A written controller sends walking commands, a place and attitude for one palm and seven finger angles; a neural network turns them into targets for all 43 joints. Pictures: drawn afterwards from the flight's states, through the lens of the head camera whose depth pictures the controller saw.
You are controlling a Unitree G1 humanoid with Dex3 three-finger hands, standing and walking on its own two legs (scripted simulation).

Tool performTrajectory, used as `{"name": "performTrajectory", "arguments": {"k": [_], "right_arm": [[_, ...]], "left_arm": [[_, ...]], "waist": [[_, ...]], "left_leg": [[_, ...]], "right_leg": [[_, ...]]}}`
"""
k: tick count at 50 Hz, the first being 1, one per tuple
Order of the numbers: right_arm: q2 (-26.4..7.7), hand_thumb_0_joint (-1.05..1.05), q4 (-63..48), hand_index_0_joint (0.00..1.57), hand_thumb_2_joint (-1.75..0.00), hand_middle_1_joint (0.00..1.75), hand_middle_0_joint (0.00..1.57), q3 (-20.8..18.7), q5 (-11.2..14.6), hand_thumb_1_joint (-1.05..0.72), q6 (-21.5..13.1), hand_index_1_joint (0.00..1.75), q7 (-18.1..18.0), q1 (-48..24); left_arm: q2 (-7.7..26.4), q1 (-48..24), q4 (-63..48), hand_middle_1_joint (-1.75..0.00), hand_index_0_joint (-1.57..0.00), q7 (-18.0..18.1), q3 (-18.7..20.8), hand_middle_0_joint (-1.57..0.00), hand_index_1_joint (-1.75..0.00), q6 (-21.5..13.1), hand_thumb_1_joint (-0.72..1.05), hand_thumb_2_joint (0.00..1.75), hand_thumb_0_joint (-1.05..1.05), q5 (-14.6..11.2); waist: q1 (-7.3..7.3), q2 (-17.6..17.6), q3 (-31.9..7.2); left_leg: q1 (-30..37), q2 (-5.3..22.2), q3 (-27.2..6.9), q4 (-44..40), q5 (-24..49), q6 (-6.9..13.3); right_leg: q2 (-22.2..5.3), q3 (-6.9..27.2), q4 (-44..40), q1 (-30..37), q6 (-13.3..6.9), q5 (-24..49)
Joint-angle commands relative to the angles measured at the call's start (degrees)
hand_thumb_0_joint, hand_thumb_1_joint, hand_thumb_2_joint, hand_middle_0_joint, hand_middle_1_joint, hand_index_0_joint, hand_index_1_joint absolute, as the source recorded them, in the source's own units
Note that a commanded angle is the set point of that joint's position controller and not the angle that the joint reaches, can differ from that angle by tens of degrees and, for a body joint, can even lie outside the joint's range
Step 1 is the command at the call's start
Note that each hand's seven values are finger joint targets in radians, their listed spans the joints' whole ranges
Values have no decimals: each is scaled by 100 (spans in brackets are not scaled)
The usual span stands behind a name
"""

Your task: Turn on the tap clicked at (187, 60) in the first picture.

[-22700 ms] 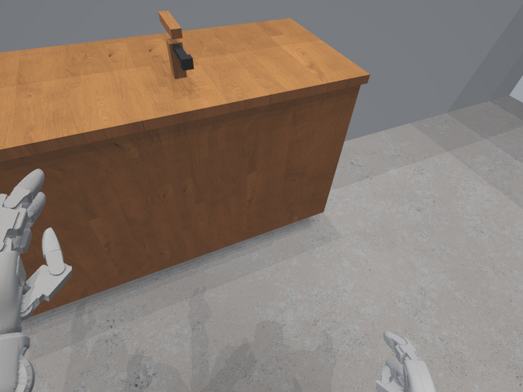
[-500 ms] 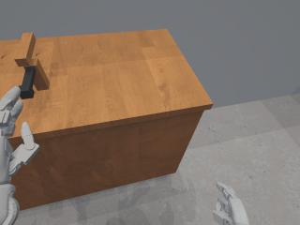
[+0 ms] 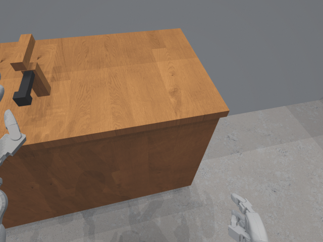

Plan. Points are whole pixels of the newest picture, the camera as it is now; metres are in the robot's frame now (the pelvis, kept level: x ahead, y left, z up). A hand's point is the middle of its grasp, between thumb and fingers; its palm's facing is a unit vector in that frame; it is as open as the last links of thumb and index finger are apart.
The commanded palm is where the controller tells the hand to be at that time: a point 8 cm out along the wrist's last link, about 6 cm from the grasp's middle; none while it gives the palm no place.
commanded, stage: come to a stop and stand still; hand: left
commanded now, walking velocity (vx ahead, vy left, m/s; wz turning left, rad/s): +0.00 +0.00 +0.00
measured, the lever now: (22, 98) +0.39 +0.39 +0.11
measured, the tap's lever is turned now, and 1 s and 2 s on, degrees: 0 0 0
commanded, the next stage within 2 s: look again from close up in 0.50 s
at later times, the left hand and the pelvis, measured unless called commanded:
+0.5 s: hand (61, 140) +0.26 +0.23 +0.15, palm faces +0.34 -0.87 -0.36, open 7.4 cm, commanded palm +0.20 +0.27 +0.18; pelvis +0.03 -0.01 +0.00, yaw +0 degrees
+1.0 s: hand (29, 158) +0.22 +0.26 +0.15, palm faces +0.39 -0.85 -0.35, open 7.4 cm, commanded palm +0.16 +0.29 +0.18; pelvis +0.00 +0.01 +0.01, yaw +1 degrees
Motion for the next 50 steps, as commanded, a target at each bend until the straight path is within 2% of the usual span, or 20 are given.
{"name": "performTrajectory", "arguments": {"k": [1,2,4,5,7,10,14,15,19,20,23,25,29,31,32,35,38,40,43,50], "right_arm": [[-761,0,-1014,20,-90,30,20,-310,91,-90,-340,30,19,-380],[-775,0,-1023,20,-90,30,20,-312,69,-90,-314,30,-21,-365],[-768,0,-1036,20,-90,30,20,-295,37,-90,-259,30,-148,-438],[-792,0,-1026,20,-90,30,20,-307,49,-90,-222,30,-224,-517],[-751,0,-1015,20,-90,30,20,-272,30,-90,-184,30,-304,-531],[-755,0,-964,20,-90,30,20,-259,33,-90,-197,30,-342,-529],[-808,0,-912,20,-90,30,20,-306,19,-90,-234,30,-266,-414],[-791,0,-926,20,-90,30,20,-293,26,-90,-225,30,-249,-434],[-838,0,-945,20,-90,30,20,-324,10,-90,-81,30,-201,-397],[-833,0,-958,20,-90,30,20,-316,11,-90,-35,30,-220,-428],[-786,0,-1051,20,-90,30,20,-286,13,-90,106,30,-242,-458],[-763,0,-1100,20,-90,30,20,-261,11,-90,160,30,-284,-506],[-763,0,-1121,20,-90,30,20,-254,4,-90,156,30,-287,-450],[-761,0,-1089,20,-90,30,20,-247,-3,-90,123,30,-296,-433],[-758,0,-1085,20,-90,30,20,-249,-4,-90,118,30,-292,-404],[-778,0,-1031,20,-90,30,20,-252,-2,-90,92,30,-294,-430],[-788,0,-1001,20,-90,30,20,-255,-5,-90,115,30,-285,-396],[-792,0,-988,20,-90,30,20,-247,-9,-90,130,30,-308,-442],[-779,0,-1020,20,-90,30,20,-231,1,-90,144,30,-298,-458],[-782,0,-1054,20,-90,30,20,-233,13,-90,75,30,-298,-499]], "left_arm": [[597,1107,-1840,-30,-20,-9,-156,-20,-30,-374,90,90,0,0],[736,1115,-1823,-30,-20,24,25,-20,-30,-356,90,90,0,-9],[1017,1005,-1709,-30,-20,72,442,-20,-30,-353,90,90,0,-66],[1357,735,-1898,-30,-20,128,757,-20,-30,-371,90,90,0,-58],[1082,560,-1794,-30,-20,131,597,-20,-30,-397,90,90,0,-97],[1012,113,-2023,-30,-20,140,453,-20,-30,-409,90,90,0,-84],[540,271,-1949,-30,-20,131,-112,-20,-30,-330,90,90,0,-11],[407,396,-1889,-30,-20,120,-249,-20,-30,-293,90,90,0,-3],[524,771,-1757,-30,-20,150,-124,-20,-30,-186,90,90,0,22],[728,907,-1713,-30,-20,168,117,-20,-30,-166,90,90,0,14],[777,955,-1769,-30,-20,149,247,-20,-30,-155,90,90,0,-56],[983,876,-1949,-30,-20,147,440,-20,-30,-166,90,90,0,-92],[809,762,-2097,-30,-20,127,220,-20,-30,-171,90,90,0,-116],[743,690,-2145,-30,-20,123,105,-20,-30,-165,90,90,0,-100],[697,679,-2145,-30,-20,127,30,-20,-30,-156,90,90,0,-90],[650,576,-2039,-30,-20,134,-68,-20,-30,-117,90,90,0,-58],[584,601,-1743,-30,-20,137,-100,-20,-30,-84,90,90,0,-41],[704,545,-1726,-30,-20,144,16,-20,-30,-87,90,90,0,-36],[677,506,-1701,-30,-20,137,-10,-20,-30,-115,90,90,0,-37],[773,513,-2000,-30,-20,130,78,-20,-30,-214,90,90,0,-13]], "waist": [[6,76,-1210],[-14,-423,-1173],[-55,-894,-1015],[-76,-581,-950],[-99,-103,-943],[-108,572,-1067],[-113,439,-1277],[-121,510,-1275],[-108,163,-1253],[-88,175,-1245],[-104,124,-1191],[-100,283,-1166],[-113,373,-1213],[-126,544,-1285],[-125,474,-1277],[-122,561,-1143],[-107,291,-942],[-101,398,-826],[-91,353,-730],[-80,595,-811]], "left_leg": [[420,434,-477,-382,435,27],[421,319,-427,-256,409,-30],[464,171,-406,-144,271,-64],[599,158,-358,-158,344,-78],[698,189,-376,-261,560,-43],[934,228,-325,-261,1099,-34],[1249,201,-206,-110,1741,-9],[1320,205,-188,-81,2015,-21],[1106,212,-166,-72,2120,-44],[1112,198,-157,-96,2215,-64],[959,179,-172,-189,2001,-76],[997,172,-170,-257,1998,-83],[1066,160,-178,-352,1872,-66],[1249,181,-155,-385,1940,-53],[1235,178,-171,-414,1900,-57],[1165,156,-193,-549,1553,-80],[914,153,-236,-708,944,-85],[816,115,-253,-805,634,-105],[585,104,-324,-940,208,-95],[369,139,-494,-1138,-359,-71]], "right_leg": [[-296,260,-349,458,-106,816],[-307,392,-481,381,-130,839],[-398,549,-731,92,-170,603],[-399,588,-738,-39,-182,608],[-326,530,-619,59,-179,891],[-281,437,-495,325,-157,1496],[-237,375,-541,501,-109,2245],[-233,333,-492,504,-103,2467],[-224,235,-514,642,-69,2702],[-200,215,-505,647,-79,2772],[-185,191,-560,721,-79,2567],[-153,163,-585,716,-68,2483],[-94,114,-658,760,-35,2268],[-75,65,-654,676,-14,2210],[-51,31,-667,692,-2,2155],[-32,46,-755,607,3,1844],[-22,56,-880,587,9,1425],[-9,78,-973,521,-5,1165],[6,51,-1002,599,-6,838],[45,-15,-868,811,-2,569]]}}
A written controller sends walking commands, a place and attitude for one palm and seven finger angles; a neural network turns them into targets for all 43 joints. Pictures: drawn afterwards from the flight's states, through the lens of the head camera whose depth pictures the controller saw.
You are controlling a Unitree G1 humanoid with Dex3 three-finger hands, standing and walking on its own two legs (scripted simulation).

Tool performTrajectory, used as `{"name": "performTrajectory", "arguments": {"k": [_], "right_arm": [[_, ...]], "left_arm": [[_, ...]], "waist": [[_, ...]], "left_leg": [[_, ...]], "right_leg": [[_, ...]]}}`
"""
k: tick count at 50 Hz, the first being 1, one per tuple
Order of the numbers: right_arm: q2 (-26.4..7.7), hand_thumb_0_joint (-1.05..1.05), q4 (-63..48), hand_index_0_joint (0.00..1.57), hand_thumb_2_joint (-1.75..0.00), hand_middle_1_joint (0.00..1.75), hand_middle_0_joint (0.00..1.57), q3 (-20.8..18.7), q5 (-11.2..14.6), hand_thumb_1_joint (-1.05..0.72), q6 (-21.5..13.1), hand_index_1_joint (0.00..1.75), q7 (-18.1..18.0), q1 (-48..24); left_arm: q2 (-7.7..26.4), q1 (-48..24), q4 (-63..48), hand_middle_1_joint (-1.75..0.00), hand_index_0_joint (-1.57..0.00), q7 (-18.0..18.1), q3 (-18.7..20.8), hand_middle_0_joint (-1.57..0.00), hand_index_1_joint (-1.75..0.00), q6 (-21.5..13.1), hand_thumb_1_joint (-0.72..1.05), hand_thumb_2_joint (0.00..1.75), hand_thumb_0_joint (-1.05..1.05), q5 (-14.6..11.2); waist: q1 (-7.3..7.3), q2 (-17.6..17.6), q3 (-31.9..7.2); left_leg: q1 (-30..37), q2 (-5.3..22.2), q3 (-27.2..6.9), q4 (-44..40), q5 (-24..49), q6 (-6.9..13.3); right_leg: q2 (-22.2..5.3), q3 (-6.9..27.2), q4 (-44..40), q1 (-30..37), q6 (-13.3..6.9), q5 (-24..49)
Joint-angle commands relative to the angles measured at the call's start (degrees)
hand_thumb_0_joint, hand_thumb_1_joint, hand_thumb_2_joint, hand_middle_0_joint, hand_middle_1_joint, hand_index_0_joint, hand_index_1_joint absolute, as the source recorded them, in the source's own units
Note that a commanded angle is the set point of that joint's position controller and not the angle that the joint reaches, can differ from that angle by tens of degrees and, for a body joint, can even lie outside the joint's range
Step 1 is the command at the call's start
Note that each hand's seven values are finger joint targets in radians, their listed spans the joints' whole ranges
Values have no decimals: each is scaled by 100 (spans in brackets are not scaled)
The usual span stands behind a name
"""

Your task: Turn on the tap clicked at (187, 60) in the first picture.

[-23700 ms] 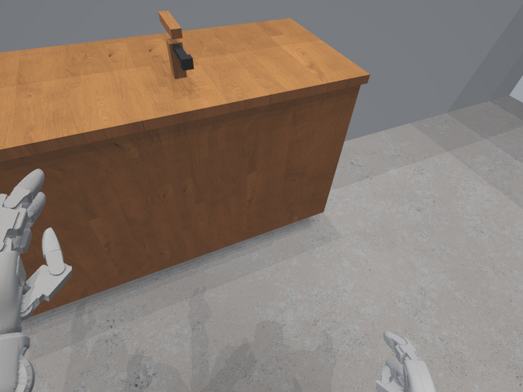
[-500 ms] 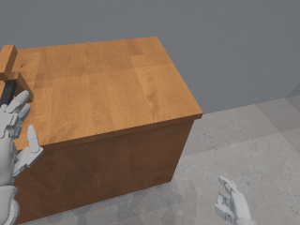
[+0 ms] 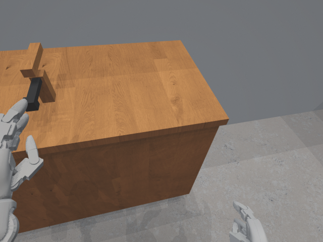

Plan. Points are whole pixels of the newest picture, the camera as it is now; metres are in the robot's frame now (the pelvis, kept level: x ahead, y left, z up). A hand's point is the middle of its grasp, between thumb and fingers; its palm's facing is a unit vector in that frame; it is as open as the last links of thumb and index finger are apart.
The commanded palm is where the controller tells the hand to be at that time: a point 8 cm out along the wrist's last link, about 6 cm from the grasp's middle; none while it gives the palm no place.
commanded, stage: come to a stop and stand still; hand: left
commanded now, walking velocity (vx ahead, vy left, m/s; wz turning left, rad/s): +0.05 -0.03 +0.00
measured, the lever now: (30, 103) +0.39 +0.38 +0.11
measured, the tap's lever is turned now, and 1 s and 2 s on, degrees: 0 0 0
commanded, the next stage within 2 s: look again from close up in 0.90 s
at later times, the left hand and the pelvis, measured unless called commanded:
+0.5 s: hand (53, 166) +0.21 +0.23 +0.14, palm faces +0.28 -0.88 -0.39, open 7.4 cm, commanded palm +0.16 +0.28 +0.17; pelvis +0.00 +0.01 -0.01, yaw -1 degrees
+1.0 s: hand (41, 156) +0.23 +0.25 +0.15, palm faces +0.37 -0.85 -0.38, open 7.4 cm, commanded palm +0.17 +0.28 +0.17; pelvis +0.01 +0.00 +0.00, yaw +0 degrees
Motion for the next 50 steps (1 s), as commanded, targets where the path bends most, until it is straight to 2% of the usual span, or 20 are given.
{"name": "performTrajectory", "arguments": {"k": [1,5,10,11,12,13,14,15,17,22,23,24,25,28,31,36,40,41,45,50], "right_arm": [[-752,0,-942,20,-90,30,20,-317,38,-90,-376,30,-62,-596],[-779,0,-909,20,-90,30,20,-330,38,-90,-409,30,-62,-610],[-765,0,-863,20,-90,30,20,-331,46,-90,-457,30,-64,-615],[-941,0,-827,20,-90,30,20,-262,-260,-90,-659,30,-3,-107],[-270,0,-337,20,-90,30,20,-99,-47,-90,-664,30,-21,-512],[-698,0,-646,20,-90,30,20,-405,-13,-90,-762,30,-18,-445],[-828,0,-735,20,-90,30,20,-478,63,-90,-803,30,43,-287],[-752,0,-757,20,-90,30,20,-490,145,-90,-867,30,109,-427],[-855,0,-775,20,-90,30,20,-480,85,-90,-854,30,242,-409],[-794,0,-924,20,-90,30,20,-381,79,-90,-755,30,146,-544],[-793,0,-933,20,-90,30,20,-382,72,-90,-730,30,90,-572],[-780,0,-923,20,-90,30,20,-373,69,-90,-716,30,33,-611],[-807,0,-913,20,-90,30,20,-370,61,-90,-691,30,-30,-662],[-758,0,-855,20,-90,30,20,-333,57,-90,-720,30,-81,-622],[-781,0,-787,20,-90,30,20,-313,45,-90,-820,30,-69,-616],[-821,0,-729,20,-90,30,20,-345,31,-90,-802,30,16,-542],[-822,0,-793,20,-90,30,20,-346,25,-90,-642,30,-13,-601],[-782,0,-809,20,-90,30,20,-323,22,-90,-582,30,-20,-594],[-761,0,-932,20,-90,30,20,-316,32,-90,-480,30,-64,-678],[-754,0,-941,20,-90,30,20,-298,31,-90,-494,30,-69,-650]], "left_arm": [[910,-465,-1385,-30,-20,105,565,-20,-30,-484,90,90,0,-9],[921,-450,-1356,-30,-20,106,595,-20,-30,-497,90,90,0,16],[929,-534,-1318,-30,-20,126,603,-20,-30,-496,90,90,0,45],[5550,-6575,-2959,-30,-20,108,3776,-20,-30,-1122,90,90,0,973],[1860,-3087,566,-30,-20,-150,1427,-20,-30,-892,90,90,0,376],[1464,-1316,178,-30,-20,-130,1129,-20,-30,-844,90,90,0,125],[843,-1100,-19,-30,-20,-154,565,-20,-30,-765,90,90,0,45],[389,-811,-283,-30,-20,-192,184,-20,-30,-784,90,90,0,-44],[578,-507,-1160,-30,-20,-143,112,-20,-30,-814,90,90,0,-7],[1187,56,-1181,-30,-20,56,838,-20,-30,-704,90,90,0,-27],[1280,-65,-1202,-30,-20,67,999,-20,-30,-714,90,90,0,-47],[1394,-208,-1213,-30,-20,80,1154,-20,-30,-736,90,90,0,-69],[1705,-516,-1434,-30,-20,124,1428,-20,-30,-765,90,90,0,-76],[1309,-835,-1327,-30,-20,101,1084,-20,-30,-786,90,90,0,-79],[1013,-1038,-1489,-30,-20,84,662,-20,-30,-777,90,90,0,-29],[651,-654,-1370,-30,-20,97,249,-20,-30,-622,90,90,0,75],[1041,-359,-1201,-30,-20,135,727,-20,-30,-543,90,90,0,48],[941,-308,-1144,-30,-20,121,676,-20,-30,-540,90,90,0,30],[1206,-353,-1410,-30,-20,96,966,-20,-30,-529,90,90,0,-46],[978,-420,-1578,-30,-20,71,660,-20,-30,-507,90,90,0,-57]], "waist": [[2,630,-661],[13,757,-586],[24,637,-558],[37,-296,425],[-32,-300,-880],[218,152,-698],[93,573,-1007],[80,1312,-1311],[114,1360,-1356],[104,-403,-912],[69,-500,-835],[46,-516,-745],[20,-186,-734],[11,465,-734],[8,821,-863],[3,674,-980],[41,472,-821],[16,380,-810],[24,314,-861],[12,562,-1026]], "left_leg": [[-32,210,-443,-760,-615,-146],[-201,291,-577,-898,-1054,-129],[-243,295,-574,-819,-931,-122],[-1087,628,-431,299,-67,50],[257,233,-573,99,733,33],[421,301,-442,141,758,-105],[483,255,-470,2,651,-114],[765,381,-398,-76,944,-64],[532,571,-601,-159,1037,-33],[-227,435,-606,-248,-326,-64],[-196,357,-563,-195,-416,-75],[-162,318,-564,-185,-472,-74],[-131,323,-576,-231,-459,-81],[3,312,-502,-234,-197,-60],[299,327,-441,-166,311,-76],[460,348,-426,-112,1018,-131],[263,311,-378,-203,844,-195],[160,312,-409,-228,776,-178],[256,245,-321,-221,752,-177],[515,230,-280,-208,937,-154]], "right_leg": [[98,27,-75,186,-94,172],[130,22,37,191,-89,22],[101,39,70,210,-87,177],[-533,459,-276,-1000,-139,304],[-564,466,153,-960,-431,322],[-417,770,-101,-632,-381,794],[-426,695,162,-278,-402,638],[-386,496,486,-258,-350,641],[-251,311,681,-227,-258,349],[-225,272,328,-188,-159,-49],[-244,365,209,-318,-175,-141],[-258,418,125,-438,-182,-221],[-259,406,150,-432,-187,-211],[-213,397,224,-307,-206,154],[-186,311,263,-226,-195,579],[-116,181,282,-147,-169,960],[-78,172,178,-150,-156,873],[-96,133,170,-67,-155,855],[-63,169,76,-25,-147,987],[-50,109,75,5,-116,1114]]}}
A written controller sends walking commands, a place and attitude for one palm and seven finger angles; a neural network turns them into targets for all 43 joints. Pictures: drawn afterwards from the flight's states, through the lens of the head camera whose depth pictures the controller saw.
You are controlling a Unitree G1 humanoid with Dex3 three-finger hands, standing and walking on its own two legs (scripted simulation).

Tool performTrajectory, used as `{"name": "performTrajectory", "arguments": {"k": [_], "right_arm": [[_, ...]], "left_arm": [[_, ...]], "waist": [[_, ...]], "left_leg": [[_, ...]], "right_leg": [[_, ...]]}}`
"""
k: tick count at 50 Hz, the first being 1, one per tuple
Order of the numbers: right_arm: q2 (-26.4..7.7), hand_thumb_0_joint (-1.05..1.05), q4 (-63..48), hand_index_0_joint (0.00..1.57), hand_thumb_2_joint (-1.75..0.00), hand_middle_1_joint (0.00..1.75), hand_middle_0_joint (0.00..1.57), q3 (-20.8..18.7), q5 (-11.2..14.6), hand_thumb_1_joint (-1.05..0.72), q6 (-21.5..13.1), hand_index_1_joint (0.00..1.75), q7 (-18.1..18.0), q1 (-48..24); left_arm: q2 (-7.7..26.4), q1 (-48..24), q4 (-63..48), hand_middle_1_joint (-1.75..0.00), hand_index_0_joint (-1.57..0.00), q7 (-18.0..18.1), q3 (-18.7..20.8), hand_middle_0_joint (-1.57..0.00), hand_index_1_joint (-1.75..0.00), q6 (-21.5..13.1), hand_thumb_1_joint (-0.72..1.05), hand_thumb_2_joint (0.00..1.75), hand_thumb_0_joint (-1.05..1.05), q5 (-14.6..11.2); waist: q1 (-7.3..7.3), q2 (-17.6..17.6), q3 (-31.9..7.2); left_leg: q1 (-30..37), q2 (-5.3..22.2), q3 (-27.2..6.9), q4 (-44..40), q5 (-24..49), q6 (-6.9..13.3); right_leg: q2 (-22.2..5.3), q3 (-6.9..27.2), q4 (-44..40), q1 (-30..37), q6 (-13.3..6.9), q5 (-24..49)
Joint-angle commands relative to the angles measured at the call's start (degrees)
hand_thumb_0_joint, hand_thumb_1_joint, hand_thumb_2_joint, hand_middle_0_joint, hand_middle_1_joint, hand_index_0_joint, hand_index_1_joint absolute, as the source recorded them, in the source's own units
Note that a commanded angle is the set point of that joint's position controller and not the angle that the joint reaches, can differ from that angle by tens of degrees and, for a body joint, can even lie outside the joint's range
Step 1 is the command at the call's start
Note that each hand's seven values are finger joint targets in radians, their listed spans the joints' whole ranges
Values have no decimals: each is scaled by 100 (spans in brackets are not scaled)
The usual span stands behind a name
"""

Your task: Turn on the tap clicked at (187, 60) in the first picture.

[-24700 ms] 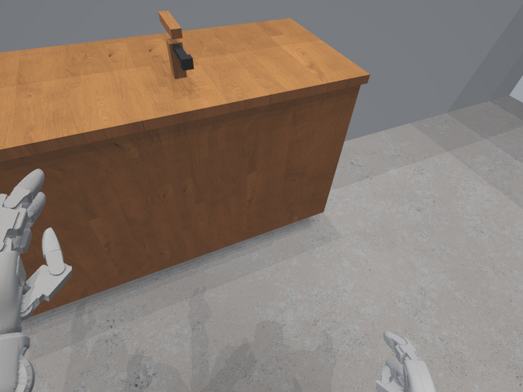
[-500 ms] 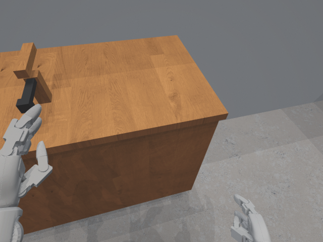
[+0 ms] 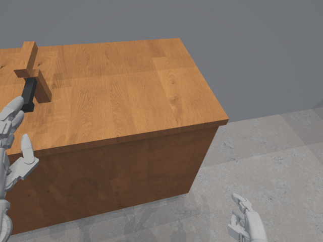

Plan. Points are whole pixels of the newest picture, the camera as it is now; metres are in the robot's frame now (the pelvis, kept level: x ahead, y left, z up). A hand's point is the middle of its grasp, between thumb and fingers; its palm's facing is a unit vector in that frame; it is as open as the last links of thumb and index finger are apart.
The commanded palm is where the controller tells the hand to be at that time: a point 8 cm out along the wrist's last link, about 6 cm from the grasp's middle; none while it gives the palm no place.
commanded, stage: look again from close up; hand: left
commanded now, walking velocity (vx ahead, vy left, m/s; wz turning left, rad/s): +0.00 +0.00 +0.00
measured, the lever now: (25, 105) +0.38 +0.38 +0.11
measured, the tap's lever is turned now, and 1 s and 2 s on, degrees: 0 0 0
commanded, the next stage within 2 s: turn the palm inward beside the body in 0.30 s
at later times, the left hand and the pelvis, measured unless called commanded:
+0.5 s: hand (20, 142) +0.23 +0.28 +0.18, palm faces +0.45 -0.80 -0.40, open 7.4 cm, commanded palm +0.15 +0.28 +0.17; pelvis -0.01 -0.01 +0.00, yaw +2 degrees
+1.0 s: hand (48, 175) +0.19 +0.22 +0.15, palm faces +0.50 -0.81 -0.30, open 7.4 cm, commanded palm +0.14 +0.26 +0.17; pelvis -0.01 -0.06 -0.02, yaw +5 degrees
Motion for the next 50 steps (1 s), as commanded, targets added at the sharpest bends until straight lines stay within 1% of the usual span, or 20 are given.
{"name": "performTrajectory", "arguments": {"k": [1,7,10,19,20,21,22,23,24,26,28,30,31,33,35,36,39,41,46,50], "right_arm": [[-785,0,-863,20,-90,30,20,-313,25,-90,-308,30,-73,-435],[-812,0,-799,20,-90,30,20,-327,34,-90,-284,30,-75,-406],[-793,0,-815,20,-90,30,20,-326,36,-90,-255,30,-103,-482],[-785,0,-860,20,-90,30,20,-338,51,-90,-207,30,-77,-449],[-1093,0,-1659,20,-90,30,20,654,341,-90,-138,30,-465,593],[-627,0,-321,20,-90,30,20,-325,-388,-90,-408,30,-221,20],[-660,0,-378,20,-90,30,20,-220,-285,-90,-489,30,145,-40],[-1137,0,-270,20,-90,30,20,-446,-269,-90,-416,30,178,182],[-1030,0,-405,20,-90,30,20,-409,-191,-90,-491,30,115,-155],[-1083,0,-380,20,-90,30,20,-302,-47,-90,-559,30,114,-522],[-1111,0,-406,20,-90,30,20,-193,46,-90,-503,30,81,-788],[-1116,0,-474,20,-90,30,20,-151,69,-90,-406,30,66,-934],[-1033,0,-568,20,-90,30,20,-154,3,-90,-413,30,52,-1009],[-962,0,-529,20,-90,30,20,-154,-35,-90,-430,30,-15,-1051],[-890,0,-397,20,-90,30,20,-174,-78,-90,-496,30,-89,-1012],[-814,0,-388,20,-90,30,20,-186,-95,-90,-546,30,-93,-1033],[-800,0,-82,20,-90,30,20,-216,-95,-90,-706,30,-109,-890],[-804,0,17,20,-90,30,20,-213,-74,-90,-756,30,-160,-929],[-930,0,114,20,-90,30,20,-242,50,-90,-732,30,-424,-1095],[-894,0,84,20,-90,30,20,-260,62,-90,-774,30,-478,-1207]], "left_arm": [[781,-502,-1417,-30,-20,137,466,-20,-30,-394,90,90,0,-32],[683,-621,-1220,-30,-20,169,310,-20,-30,-330,90,90,0,15],[864,-609,-1149,-30,-20,191,515,-20,-30,-312,90,90,0,16],[746,-522,-1240,-30,-20,170,408,-20,-30,-347,90,90,0,-13],[5154,-5822,-3084,-30,-20,363,1897,-20,-30,-1227,90,90,0,185],[1842,-3625,806,-30,-20,-42,1354,-20,-30,-57,90,90,0,757],[557,-2445,264,-30,-20,-214,56,-20,-30,94,90,90,0,189],[1126,-2088,-266,-30,-20,-212,701,-20,-30,189,90,90,0,-76],[450,-1931,-394,-30,-20,-466,250,-20,-30,426,90,90,0,-481],[448,-1331,-326,-30,-20,-734,256,-20,-30,897,90,90,0,-887],[700,-1122,-158,-30,-20,-733,218,-20,-30,1230,90,90,0,-596],[1114,-1089,-329,-30,-20,-491,455,-20,-30,1289,90,90,0,-181],[1019,-1250,-631,-30,-20,-383,365,-20,-30,1211,90,90,0,-78],[1142,-1418,-768,-30,-20,-143,708,-20,-30,920,90,90,0,-198],[1575,-1858,-1185,-30,-20,66,1185,-20,-30,446,90,90,0,-357],[1344,-2116,-1289,-30,-20,124,988,-20,-30,229,90,90,0,-400],[1072,-2134,-754,-30,-20,179,711,-20,-30,-157,90,90,0,-388],[972,-2265,-558,-30,-20,89,390,-20,-30,-23,90,90,0,-328],[923,-2363,26,-30,-20,-371,9,-20,-30,1009,90,90,0,-524],[1247,-2175,-253,-30,-20,-355,608,-20,-30,1206,90,90,0,-651]], "waist": [[20,604,-1017],[9,559,-831],[34,470,-691],[21,453,-707],[-293,1649,-9],[252,1875,-1241],[-210,958,-1140],[71,889,-2019],[335,928,-2417],[523,944,-2018],[404,539,-855],[352,431,-145],[276,341,-183],[256,122,-257],[332,188,-566],[296,376,-779],[175,650,-504],[118,994,-409],[131,402,72],[355,-222,-352]], "left_leg": [[599,226,-317,-401,1119,-143],[520,201,-378,-562,815,-183],[443,183,-346,-622,368,-164],[313,112,-361,-679,211,-159],[-1307,239,-599,-574,-1022,-10],[1158,247,-625,-298,1950,-399],[1470,349,-727,-318,2999,-758],[1968,451,-728,-238,3092,-762],[2164,303,-624,-152,2915,-686],[1570,154,-350,-115,2004,-535],[638,64,-321,-298,804,-308],[144,48,-338,-452,208,-216],[122,21,-343,-413,77,-171],[84,-18,-370,-257,-320,-142],[208,-62,-324,-50,-510,-139],[245,-108,-302,48,-616,-137],[143,-187,-246,369,-873,-108],[87,-218,-204,483,-995,-92],[-181,-131,-338,683,-889,-128],[-205,-18,-582,767,-418,-153]], "right_leg": [[-47,66,-140,180,-110,1299],[2,31,-216,93,-96,993],[-8,88,-369,17,-97,798],[15,71,-415,170,-99,707],[169,109,318,605,195,-179],[183,-178,891,-288,-305,761],[411,-614,739,-739,-268,242],[417,-491,879,-701,-231,306],[345,-466,822,-544,-239,389],[239,-544,560,-198,-266,742],[195,-618,523,-280,-267,570],[200,-574,485,-412,-276,193],[167,-554,511,-501,-259,10],[174,-483,497,-678,-205,-416],[189,-330,393,-708,-172,-769],[149,-271,389,-693,-173,-928],[53,-34,193,-981,-147,-1393],[-80,162,35,-1041,-142,-1734],[-471,825,-434,-987,-26,-2404],[-590,885,-218,-641,116,-1335]]}}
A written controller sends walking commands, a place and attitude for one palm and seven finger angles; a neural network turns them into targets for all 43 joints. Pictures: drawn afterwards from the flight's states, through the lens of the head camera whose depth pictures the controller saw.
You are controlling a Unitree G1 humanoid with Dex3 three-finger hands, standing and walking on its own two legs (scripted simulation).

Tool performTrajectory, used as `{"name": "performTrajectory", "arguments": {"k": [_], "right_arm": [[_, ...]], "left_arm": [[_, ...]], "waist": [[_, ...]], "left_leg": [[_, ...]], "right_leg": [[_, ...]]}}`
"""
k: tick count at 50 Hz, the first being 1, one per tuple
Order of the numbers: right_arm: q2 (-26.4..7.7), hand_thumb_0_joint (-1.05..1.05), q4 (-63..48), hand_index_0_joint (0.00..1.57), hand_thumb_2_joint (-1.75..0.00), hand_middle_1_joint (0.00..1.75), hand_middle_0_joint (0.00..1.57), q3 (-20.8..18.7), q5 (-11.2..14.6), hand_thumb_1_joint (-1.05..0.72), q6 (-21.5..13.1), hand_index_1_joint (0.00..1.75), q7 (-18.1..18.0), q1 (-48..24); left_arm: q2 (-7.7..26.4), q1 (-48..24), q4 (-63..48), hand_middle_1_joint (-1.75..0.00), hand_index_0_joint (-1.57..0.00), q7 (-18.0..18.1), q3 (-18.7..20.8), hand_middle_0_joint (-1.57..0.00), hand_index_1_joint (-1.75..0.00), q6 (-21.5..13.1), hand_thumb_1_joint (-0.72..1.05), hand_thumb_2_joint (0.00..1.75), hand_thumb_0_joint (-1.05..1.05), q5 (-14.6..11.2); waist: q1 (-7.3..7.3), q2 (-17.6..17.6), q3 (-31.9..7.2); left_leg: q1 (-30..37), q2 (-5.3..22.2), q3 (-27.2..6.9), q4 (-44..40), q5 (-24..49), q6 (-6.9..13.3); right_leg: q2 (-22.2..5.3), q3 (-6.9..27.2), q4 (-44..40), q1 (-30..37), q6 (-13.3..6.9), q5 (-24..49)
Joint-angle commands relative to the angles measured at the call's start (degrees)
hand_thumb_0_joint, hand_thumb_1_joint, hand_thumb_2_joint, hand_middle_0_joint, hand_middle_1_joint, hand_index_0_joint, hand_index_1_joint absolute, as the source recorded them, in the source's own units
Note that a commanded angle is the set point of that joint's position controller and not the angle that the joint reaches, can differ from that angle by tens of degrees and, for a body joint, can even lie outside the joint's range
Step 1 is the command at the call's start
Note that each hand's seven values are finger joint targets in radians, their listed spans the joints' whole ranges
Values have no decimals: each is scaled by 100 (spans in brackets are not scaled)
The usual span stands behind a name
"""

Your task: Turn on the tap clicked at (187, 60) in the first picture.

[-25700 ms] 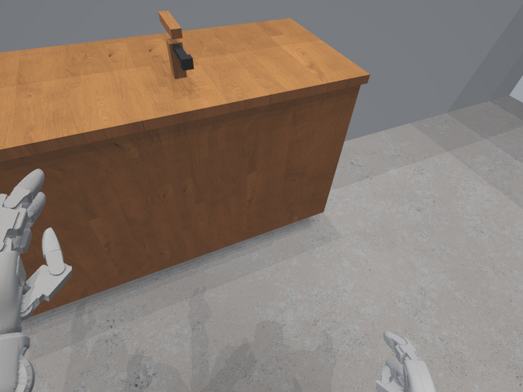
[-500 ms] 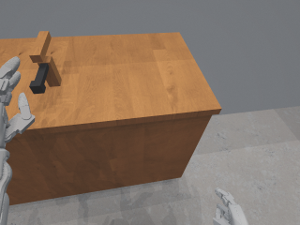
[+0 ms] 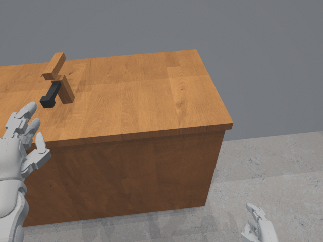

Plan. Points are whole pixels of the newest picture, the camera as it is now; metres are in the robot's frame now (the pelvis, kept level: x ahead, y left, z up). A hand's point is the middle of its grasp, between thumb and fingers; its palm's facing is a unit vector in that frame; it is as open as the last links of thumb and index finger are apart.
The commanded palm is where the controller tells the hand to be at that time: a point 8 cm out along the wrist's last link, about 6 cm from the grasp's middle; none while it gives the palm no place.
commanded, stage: turn the palm inward beside the body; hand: left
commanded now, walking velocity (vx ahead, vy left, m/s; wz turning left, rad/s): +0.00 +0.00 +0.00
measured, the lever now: (47, 101) +0.43 +0.41 +0.12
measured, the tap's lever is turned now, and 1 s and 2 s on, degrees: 0 0 0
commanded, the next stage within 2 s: reach beside the lever's end, fingers flat in 1.60 s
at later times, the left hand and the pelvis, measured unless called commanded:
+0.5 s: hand (52, 153) +0.23 +0.26 +0.16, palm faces +0.40 -0.89 -0.21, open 7.4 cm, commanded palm +0.17 +0.30 +0.18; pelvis +0.03 +0.02 +0.00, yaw -1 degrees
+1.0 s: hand (36, 180) +0.16 +0.25 +0.17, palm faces +0.42 -0.90 -0.13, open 7.4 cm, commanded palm +0.11 +0.29 +0.18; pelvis -0.02 +0.02 +0.00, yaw +0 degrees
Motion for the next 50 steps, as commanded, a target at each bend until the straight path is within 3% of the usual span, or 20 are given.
{"name": "performTrajectory", "arguments": {"k": [1,4,5,6,10,11,15,19,23,30,31,34,35,36,42,45,48,50], "right_arm": [[-444,0,-1033,20,-90,30,20,-203,63,-90,-414,30,-103,-992],[-473,0,-1091,20,-90,30,20,-231,22,-90,-507,30,-3,-695],[-485,0,-1102,20,-90,30,20,-236,17,-90,-527,30,44,-589],[-432,0,-1152,20,-90,30,20,-215,20,-90,-533,30,73,-535],[-496,0,-1198,20,-90,30,20,-242,68,-90,-492,30,129,-376],[-470,0,-1225,20,-90,30,20,-227,79,-90,-474,30,110,-399],[-505,0,-1243,20,-90,30,20,-246,114,-90,-529,30,44,-401],[-517,0,-1245,20,-90,30,20,-261,68,-90,-611,30,-9,-295],[-474,0,-1235,20,-90,30,20,-221,58,-90,-693,30,-31,-332],[-391,0,-1252,20,-90,30,20,-61,100,-90,-700,30,-69,-714],[-349,0,-1261,20,-90,30,20,-29,107,-90,-690,30,-77,-761],[-361,0,-1243,20,-90,30,20,4,100,-90,-678,30,-111,-855],[-347,0,-1247,20,-90,30,20,33,121,-90,-689,30,-109,-941],[-320,0,-1241,20,-90,30,20,53,127,-90,-689,30,-114,-948],[-277,0,-1211,20,-90,30,20,97,131,-90,-789,30,-154,-1102],[-290,0,-1176,20,-90,30,20,102,120,-90,-852,30,-156,-1107],[-260,0,-1176,20,-90,30,20,88,117,-90,-897,30,-166,-1162],[-270,0,-1168,20,-90,30,20,92,143,-90,-939,30,-143,-1158]], "left_arm": [[1242,-824,-1475,-30,-20,12,713,-20,-30,-247,90,90,0,-194],[1241,-88,-1899,-30,-20,132,1021,-20,-30,-590,90,90,0,-265],[1350,184,-1955,-30,-20,164,1178,-20,-30,-644,90,90,0,-266],[1107,379,-2092,-30,-20,137,1007,-20,-30,-682,90,90,0,-305],[1059,968,-2058,-30,-20,86,1136,-20,-30,-457,90,90,0,-418],[870,903,-2150,-30,-20,39,933,-20,-30,-380,90,90,0,-452],[753,623,-2440,-30,-20,4,771,-20,-30,-237,90,90,0,-522],[638,468,-2636,-30,-20,-4,549,-20,-30,-319,90,90,0,-464],[553,487,-2735,-30,-20,101,408,-20,-30,-361,90,90,0,-370],[478,520,-2627,-30,-20,322,334,-20,-30,95,90,90,0,-371],[325,453,-2674,-30,-20,333,171,-20,-30,162,90,90,0,-395],[340,385,-2678,-30,-20,387,157,-20,-30,329,90,90,0,-422],[400,361,-2710,-30,-20,398,195,-20,-30,383,90,90,0,-413],[281,298,-2693,-30,-20,394,75,-20,-30,411,90,90,0,-431],[267,77,-2897,-30,-20,469,-74,-20,-30,436,90,90,0,-380],[367,204,-2914,-30,-20,512,27,-20,-30,468,90,90,0,-376],[220,367,-3009,-30,-20,480,-72,-20,-30,495,90,90,0,-466],[275,435,-3037,-30,-20,498,-10,-20,-30,527,90,90,0,-462]], "waist": [[10,-808,-392],[103,-738,-1221],[179,-473,-1471],[159,-366,-1542],[120,-476,-1328],[65,-557,-1218],[-11,-295,-976],[-36,-374,-1187],[22,-230,-1219],[107,25,-681],[72,-75,-593],[57,-193,-459],[77,-51,-363],[45,-205,-287],[19,-20,-59],[51,-70,-10],[68,-135,-79],[85,7,18]], "left_leg": [[9,-198,55,-186,81,154],[314,-307,186,-170,1279,219],[458,-339,260,-152,1688,225],[550,-375,344,-134,1988,236],[455,-373,453,-3,2331,232],[444,-371,467,-15,2318,242],[637,-328,403,-32,2493,248],[771,-318,349,-32,2629,245],[808,-274,294,-158,2594,193],[512,-261,237,-590,1375,126],[493,-253,225,-661,1183,132],[448,-264,195,-791,700,151],[450,-260,195,-830,563,148],[412,-261,173,-899,354,152],[378,-329,168,-1066,-702,161],[345,-364,172,-1052,-836,153],[365,-372,205,-998,-819,160],[342,-374,190,-1002,-835,144]], "right_leg": [[-830,1422,-1297,-333,584,-99],[-566,880,-450,145,586,2709],[-495,709,-244,292,584,3454],[-464,584,-98,382,573,3962],[-454,458,-13,413,615,4699],[-469,429,-17,371,622,4729],[-337,330,-133,-7,501,3958],[-291,277,-67,-98,453,3658],[-184,188,-100,-149,324,2857],[-125,147,-486,-184,246,1478],[-145,124,-539,-227,256,1289],[-136,156,-725,-257,270,794],[-123,178,-799,-289,262,647],[-137,169,-841,-308,273,447],[-162,276,-1131,-428,290,-522],[-165,313,-1233,-438,292,-780],[-199,331,-1276,-392,312,-890],[-188,329,-1294,-408,292,-867]]}}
